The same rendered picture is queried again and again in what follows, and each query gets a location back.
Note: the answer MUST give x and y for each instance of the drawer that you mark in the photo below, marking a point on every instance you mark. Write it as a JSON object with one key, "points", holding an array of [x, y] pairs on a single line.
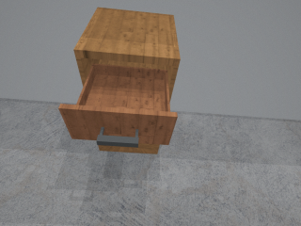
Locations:
{"points": [[122, 99]]}

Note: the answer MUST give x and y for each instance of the cabinet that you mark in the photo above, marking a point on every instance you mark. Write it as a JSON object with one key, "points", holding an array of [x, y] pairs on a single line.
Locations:
{"points": [[129, 38]]}

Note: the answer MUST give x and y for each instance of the handle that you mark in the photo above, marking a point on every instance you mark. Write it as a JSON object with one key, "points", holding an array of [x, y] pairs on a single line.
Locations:
{"points": [[118, 141]]}

